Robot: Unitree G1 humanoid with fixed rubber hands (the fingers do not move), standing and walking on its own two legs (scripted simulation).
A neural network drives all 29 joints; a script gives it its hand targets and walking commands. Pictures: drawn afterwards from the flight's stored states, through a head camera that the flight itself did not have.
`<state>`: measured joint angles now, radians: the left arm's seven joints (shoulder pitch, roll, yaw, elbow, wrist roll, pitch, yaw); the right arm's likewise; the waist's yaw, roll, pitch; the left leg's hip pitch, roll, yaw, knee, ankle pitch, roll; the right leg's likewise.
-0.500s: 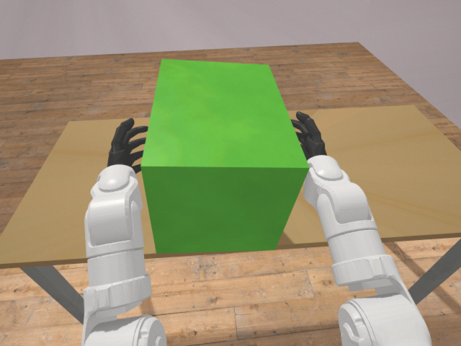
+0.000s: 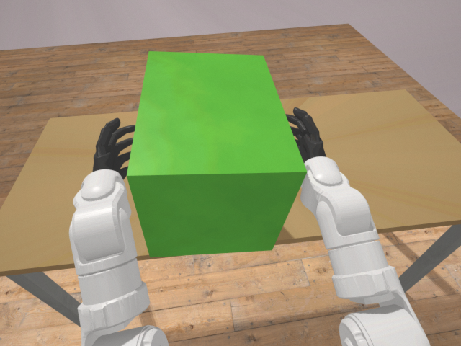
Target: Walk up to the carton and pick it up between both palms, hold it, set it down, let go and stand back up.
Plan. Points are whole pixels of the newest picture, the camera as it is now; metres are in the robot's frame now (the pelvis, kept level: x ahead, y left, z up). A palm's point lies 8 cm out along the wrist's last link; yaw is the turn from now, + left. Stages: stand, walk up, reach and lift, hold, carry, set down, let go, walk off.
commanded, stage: reach and lift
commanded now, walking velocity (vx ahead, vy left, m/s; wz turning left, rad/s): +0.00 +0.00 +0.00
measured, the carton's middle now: (210, 150) +0.43 +0.01 +0.13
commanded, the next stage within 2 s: hold in 0.24 s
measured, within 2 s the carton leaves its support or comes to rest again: neither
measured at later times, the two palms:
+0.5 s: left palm (115, 176) +0.34 +0.15 +0.18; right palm (317, 162) +0.34 -0.16 +0.16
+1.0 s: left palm (113, 175) +0.34 +0.15 +0.18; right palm (314, 161) +0.35 -0.15 +0.16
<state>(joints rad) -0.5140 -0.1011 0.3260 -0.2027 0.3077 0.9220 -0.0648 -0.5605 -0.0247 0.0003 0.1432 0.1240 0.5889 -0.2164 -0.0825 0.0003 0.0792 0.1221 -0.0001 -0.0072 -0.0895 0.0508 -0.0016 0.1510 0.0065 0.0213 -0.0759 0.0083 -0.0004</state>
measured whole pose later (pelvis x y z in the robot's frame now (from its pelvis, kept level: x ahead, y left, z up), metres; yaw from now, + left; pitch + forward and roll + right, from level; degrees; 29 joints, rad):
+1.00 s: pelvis +0.00 +0.00 +0.00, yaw +0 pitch -5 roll +0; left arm -0.49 -0.11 0.31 -0.23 0.31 0.93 -0.06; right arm -0.54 -0.03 0.01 0.11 0.13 0.58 -0.22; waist -0.09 0.01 0.09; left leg 0.13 0.00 0.00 -0.09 0.05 0.00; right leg 0.16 0.00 0.02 -0.08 0.01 0.00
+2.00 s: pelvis +0.00 +0.00 +0.00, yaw +0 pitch -6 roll +0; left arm -0.50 -0.11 0.32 -0.22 0.31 0.93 -0.06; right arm -0.54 -0.03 0.01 0.12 0.13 0.58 -0.22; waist -0.08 0.01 0.10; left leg 0.14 0.00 0.01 -0.09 0.05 0.00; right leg 0.17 0.01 0.01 -0.08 0.01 0.00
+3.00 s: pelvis +0.00 +0.00 +0.00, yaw +0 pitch -6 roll +0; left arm -0.50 -0.11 0.32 -0.21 0.31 0.92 -0.06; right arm -0.54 -0.03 0.01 0.13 0.13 0.57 -0.22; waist -0.08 0.01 0.10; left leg 0.14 0.00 0.02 -0.09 0.05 0.00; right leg 0.16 0.01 0.01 -0.08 0.02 0.00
